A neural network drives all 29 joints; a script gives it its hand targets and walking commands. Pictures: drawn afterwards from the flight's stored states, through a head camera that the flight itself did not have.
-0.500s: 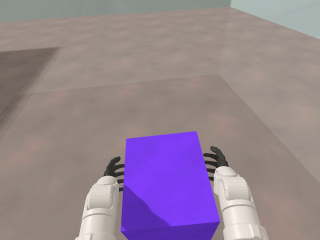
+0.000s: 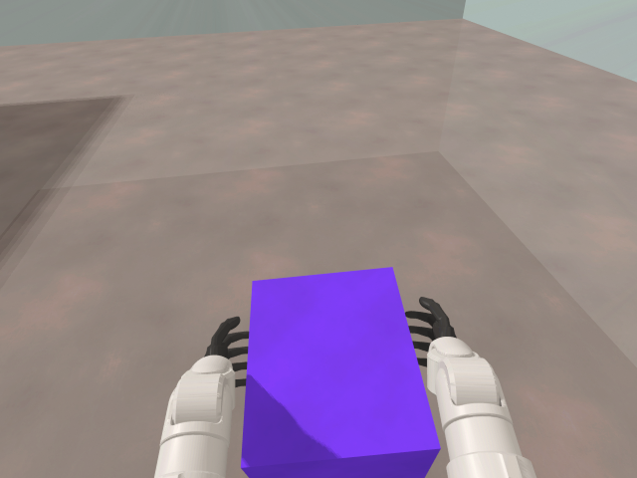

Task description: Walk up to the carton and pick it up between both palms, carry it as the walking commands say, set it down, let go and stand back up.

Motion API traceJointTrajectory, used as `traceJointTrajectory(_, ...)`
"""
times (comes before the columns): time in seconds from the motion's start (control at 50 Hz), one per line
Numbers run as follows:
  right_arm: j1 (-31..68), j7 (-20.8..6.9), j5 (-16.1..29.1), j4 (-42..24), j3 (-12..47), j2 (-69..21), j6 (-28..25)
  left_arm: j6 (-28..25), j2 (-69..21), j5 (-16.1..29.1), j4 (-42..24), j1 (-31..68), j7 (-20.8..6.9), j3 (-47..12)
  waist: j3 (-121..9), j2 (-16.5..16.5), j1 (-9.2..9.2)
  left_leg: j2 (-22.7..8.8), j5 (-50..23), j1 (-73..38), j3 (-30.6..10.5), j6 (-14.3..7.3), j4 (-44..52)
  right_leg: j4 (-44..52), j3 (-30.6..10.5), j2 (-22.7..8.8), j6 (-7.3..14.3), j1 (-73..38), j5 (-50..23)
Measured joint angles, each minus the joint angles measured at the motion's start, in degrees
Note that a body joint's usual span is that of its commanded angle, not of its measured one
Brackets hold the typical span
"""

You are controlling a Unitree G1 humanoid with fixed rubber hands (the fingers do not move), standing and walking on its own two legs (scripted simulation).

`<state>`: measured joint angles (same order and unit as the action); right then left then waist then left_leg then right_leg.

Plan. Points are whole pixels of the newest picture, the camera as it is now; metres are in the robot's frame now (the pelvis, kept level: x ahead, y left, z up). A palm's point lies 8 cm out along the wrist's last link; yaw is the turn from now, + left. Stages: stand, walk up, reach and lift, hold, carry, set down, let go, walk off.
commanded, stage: hold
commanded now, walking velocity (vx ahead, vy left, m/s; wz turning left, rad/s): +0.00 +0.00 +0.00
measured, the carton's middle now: (333, 382) +0.29 -0.01 -0.03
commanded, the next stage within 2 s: carry in 1.18 s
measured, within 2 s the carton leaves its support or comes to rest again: neither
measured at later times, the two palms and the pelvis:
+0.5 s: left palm (216, 372) +0.28 +0.15 +0.03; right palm (442, 357) +0.28 -0.15 +0.04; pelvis +0.00 +0.01 +0.00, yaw -1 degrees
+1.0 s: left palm (218, 375) +0.27 +0.14 +0.03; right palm (444, 356) +0.28 -0.15 +0.04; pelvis +0.00 +0.00 +0.00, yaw +0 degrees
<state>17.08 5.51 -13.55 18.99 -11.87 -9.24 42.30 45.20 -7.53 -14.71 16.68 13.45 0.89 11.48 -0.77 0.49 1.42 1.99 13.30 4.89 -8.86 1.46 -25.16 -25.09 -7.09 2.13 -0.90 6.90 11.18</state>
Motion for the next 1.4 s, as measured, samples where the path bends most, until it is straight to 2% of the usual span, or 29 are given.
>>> traceJointTrajectory(0.42,-1.45,-0.39,0.36,-1.24,0.19,0.38,0.05,0.38,-0.59,0.31,-1.29,-0.98,1.12,-1.07,0.18,0.24,0.04,0.55,0.54,0.38,0.99,-0.71,-1.00,-0.85,-0.80,-0.44,-0.68,0.49,0.43)
traceJointTrajectory(1.18,-1.66,-0.42,0.25,-1.58,0.74,0.43,0.05,0.24,-0.49,0.29,-2.41,-1.55,0.21,-0.88,0.34,0.27,-0.66,0.08,0.23,0.72,0.47,-0.06,-0.62,-0.95,-0.02,-0.07,-0.02,0.93,0.36)
traceJointTrajectory(1.3,-2.64,-0.12,2.35,-6.08,0.57,0.69,1.45,2.08,-0.56,2.41,-5.97,-1.18,1.58,-2.09,-3.33,0.54,-0.67,-0.83,4.61,8.24,1.99,-0.17,-7.62,-5.50,1.30,-0.10,0.06,7.15,2.49)
traceJointTrajectory(1.34,-2.71,0.56,3.67,-8.17,0.71,0.70,3.08,3.76,-0.59,3.01,-7.91,-1.05,2.64,-2.71,-4.44,0.54,-0.51,-1.29,5.86,10.13,3.08,-0.57,-9.42,-6.86,1.66,-0.40,-0.29,8.75,3.37)
traceJointTrajectory(1.4,-2.40,2.39,5.51,-10.56,2.35,0.62,6.37,6.99,-0.14,3.83,-11.10,-1.43,4.15,-3.10,-5.82,-0.91,-0.59,-0.85,3.83,10.17,5.32,-0.53,-8.22,-9.16,1.07,-1.85,-0.77,10.55,5.42)
